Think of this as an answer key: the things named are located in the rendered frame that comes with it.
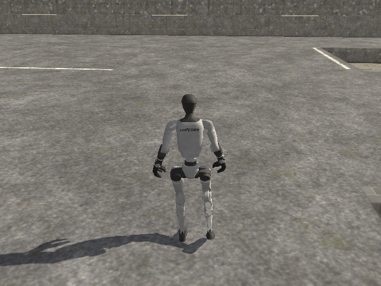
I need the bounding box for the robot left forearm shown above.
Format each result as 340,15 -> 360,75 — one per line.
154,144 -> 166,167

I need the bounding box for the right robot upper arm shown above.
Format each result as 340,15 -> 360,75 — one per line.
202,120 -> 220,152

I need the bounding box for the robot right forearm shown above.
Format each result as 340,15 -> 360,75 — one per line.
214,143 -> 225,164

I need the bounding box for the left robot upper arm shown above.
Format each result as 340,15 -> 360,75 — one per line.
160,120 -> 177,154

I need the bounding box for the left robot hand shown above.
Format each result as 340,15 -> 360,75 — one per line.
153,166 -> 166,178

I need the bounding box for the robot right thigh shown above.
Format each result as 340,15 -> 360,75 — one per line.
199,166 -> 211,202

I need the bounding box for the right robot hand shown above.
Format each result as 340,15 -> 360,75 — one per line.
213,161 -> 226,173

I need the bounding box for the robot thigh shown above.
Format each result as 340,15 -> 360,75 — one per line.
199,166 -> 211,202
170,166 -> 186,206

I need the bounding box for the robot left thigh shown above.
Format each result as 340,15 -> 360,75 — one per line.
170,166 -> 186,206

